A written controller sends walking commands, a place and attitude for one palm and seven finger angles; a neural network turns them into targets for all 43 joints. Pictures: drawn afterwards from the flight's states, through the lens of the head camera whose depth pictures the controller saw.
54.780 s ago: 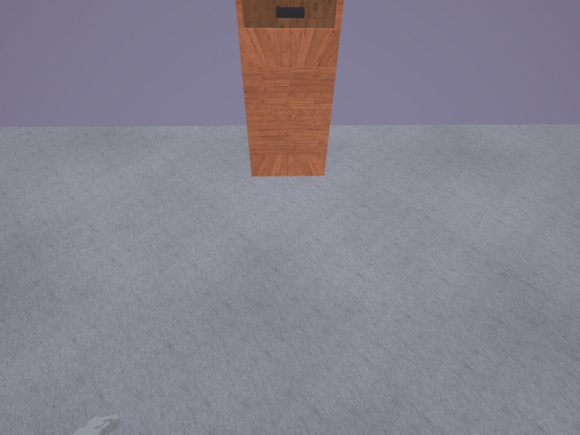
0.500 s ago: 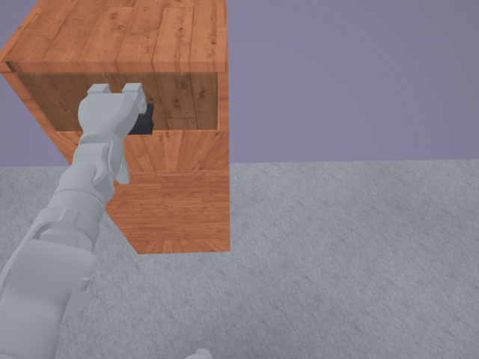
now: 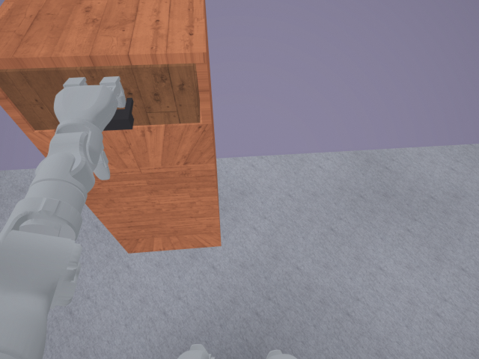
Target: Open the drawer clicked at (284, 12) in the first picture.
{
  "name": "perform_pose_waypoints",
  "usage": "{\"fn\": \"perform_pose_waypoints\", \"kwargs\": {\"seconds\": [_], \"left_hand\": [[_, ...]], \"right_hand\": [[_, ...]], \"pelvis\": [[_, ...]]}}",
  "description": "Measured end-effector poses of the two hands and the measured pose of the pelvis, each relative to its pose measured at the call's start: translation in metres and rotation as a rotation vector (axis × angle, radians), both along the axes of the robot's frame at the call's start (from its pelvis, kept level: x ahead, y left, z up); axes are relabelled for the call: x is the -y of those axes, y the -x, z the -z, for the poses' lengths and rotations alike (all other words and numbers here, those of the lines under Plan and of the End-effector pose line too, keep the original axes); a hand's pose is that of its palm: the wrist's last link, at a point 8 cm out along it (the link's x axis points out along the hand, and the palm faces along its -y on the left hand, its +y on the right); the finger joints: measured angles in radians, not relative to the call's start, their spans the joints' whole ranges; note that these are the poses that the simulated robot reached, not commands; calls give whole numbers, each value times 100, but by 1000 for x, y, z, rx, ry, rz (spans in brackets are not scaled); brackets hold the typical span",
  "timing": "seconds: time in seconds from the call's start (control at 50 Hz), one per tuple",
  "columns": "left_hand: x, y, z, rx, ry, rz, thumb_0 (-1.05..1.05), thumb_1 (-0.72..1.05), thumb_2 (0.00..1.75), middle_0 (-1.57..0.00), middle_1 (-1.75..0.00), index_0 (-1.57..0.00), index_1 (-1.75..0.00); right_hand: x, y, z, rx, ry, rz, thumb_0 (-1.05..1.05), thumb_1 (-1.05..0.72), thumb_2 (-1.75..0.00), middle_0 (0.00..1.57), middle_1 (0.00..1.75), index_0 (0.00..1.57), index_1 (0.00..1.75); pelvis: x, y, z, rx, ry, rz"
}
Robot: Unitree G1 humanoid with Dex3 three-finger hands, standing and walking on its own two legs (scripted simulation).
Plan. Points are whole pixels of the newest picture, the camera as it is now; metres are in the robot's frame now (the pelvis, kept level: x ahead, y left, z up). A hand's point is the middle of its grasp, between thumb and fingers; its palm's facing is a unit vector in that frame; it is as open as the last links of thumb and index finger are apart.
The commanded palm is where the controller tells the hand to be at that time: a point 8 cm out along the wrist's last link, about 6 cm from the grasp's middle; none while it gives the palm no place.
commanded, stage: lift the fingers back up to retry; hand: left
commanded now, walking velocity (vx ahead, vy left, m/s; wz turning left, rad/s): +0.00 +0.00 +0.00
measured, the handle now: (104, 112) +0.54 +0.23 +0.08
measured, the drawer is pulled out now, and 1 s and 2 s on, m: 0.00 0.00 0.00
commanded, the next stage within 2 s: re-aim the fingers above the handle in 0.86 s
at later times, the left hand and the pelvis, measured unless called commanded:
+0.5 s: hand (96, 124) +0.50 +0.23 +0.09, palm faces -0.04 -0.03 -1.00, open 13.6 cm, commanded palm +0.49 +0.23 +0.17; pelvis +0.02 +0.01 +0.01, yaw +0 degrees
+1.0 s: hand (92, 108) +0.49 +0.23 +0.13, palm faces -0.05 -0.03 -1.00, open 13.7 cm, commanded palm +0.47 +0.22 +0.20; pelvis +0.03 +0.00 +0.02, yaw +1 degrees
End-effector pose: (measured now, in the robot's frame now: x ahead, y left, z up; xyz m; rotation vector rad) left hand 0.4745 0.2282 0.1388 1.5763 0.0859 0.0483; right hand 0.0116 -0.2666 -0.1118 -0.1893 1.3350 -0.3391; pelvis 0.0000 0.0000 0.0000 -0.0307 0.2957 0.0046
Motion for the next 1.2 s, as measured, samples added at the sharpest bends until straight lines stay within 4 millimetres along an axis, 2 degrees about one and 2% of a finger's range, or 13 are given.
{"fn": "perform_pose_waypoints", "kwargs": {"seconds": [0.18,0.46,0.58,0.76,0.94,1.1,1.2], "left_hand": [[-1,-1,0,11,10,6,0,-49,30,-28,-129,-33,-126],[-7,-6,-7,-13,38,34,0,-49,30,-32,-124,-36,-122],[-8,-6,-11,-6,48,46,0,-49,30,-36,-123,-36,-122],[-7,-5,-44,51,49,24,0,-49,30,-38,-123,-39,-123],[-2,-3,-50,-13,41,6,0,-49,30,-34,-121,-36,-122],[11,3,-45,-11,53,65,0,-49,30,-32,-120,-33,-121],[9,0,-43,10,47,44,0,-49,30,-32,-120,-32,-121]], "right_hand": [[-2,1,-1,-2,1,10,1,-90,-90,20,30,20,30],[-12,-22,-11,52,4,16,1,-90,-90,20,30,20,30],[-15,-35,-11,58,-8,0,1,-90,-90,20,30,20,30],[-18,-67,-11,102,-44,-34,1,-90,-90,20,30,20,30],[-14,-92,-17,158,-51,-60,1,-90,-90,20,30,20,30],[-3,-93,-18,152,-39,-68,1,-91,-90,20,30,20,30],[2,-86,-16,136,-32,-57,1,-91,-90,20,30,20,30]], "pelvis": [[-2,-1,-1,-4,3,1],[-10,-13,-11,25,5,7],[-13,-21,-14,36,4,1],[-13,-32,-19,69,-1,-9],[-6,-32,-22,88,-12,-6],[1,-31,-22,94,-15,-9],[5,-29,-21,86,-17,-6]]}}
